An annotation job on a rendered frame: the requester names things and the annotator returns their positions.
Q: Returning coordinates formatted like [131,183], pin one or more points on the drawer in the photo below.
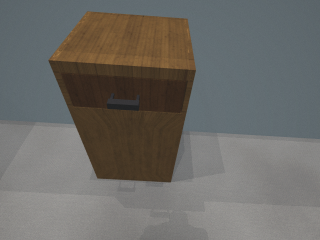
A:
[93,91]

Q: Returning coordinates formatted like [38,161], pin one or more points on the handle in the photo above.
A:
[123,104]

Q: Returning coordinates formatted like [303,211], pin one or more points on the cabinet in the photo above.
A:
[128,144]

